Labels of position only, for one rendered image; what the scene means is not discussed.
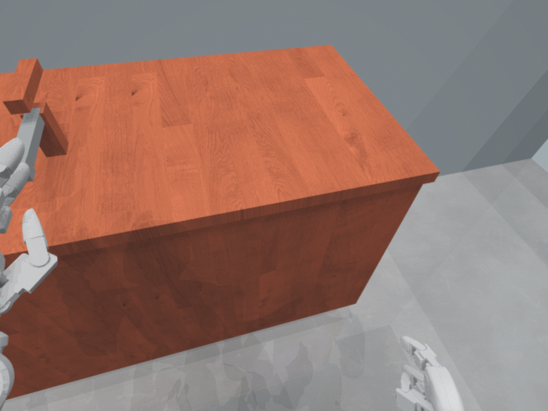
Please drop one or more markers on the tap lever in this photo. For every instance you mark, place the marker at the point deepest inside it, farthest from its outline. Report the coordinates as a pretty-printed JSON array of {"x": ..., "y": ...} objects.
[{"x": 30, "y": 133}]

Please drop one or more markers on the robot left hand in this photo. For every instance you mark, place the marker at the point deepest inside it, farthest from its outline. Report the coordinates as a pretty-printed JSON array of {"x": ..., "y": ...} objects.
[{"x": 27, "y": 272}]

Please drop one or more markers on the counter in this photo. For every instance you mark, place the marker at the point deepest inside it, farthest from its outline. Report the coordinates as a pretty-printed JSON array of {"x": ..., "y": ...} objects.
[{"x": 191, "y": 200}]

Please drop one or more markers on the robot right hand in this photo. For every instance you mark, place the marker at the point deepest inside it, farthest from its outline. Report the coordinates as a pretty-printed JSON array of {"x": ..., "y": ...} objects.
[{"x": 433, "y": 391}]

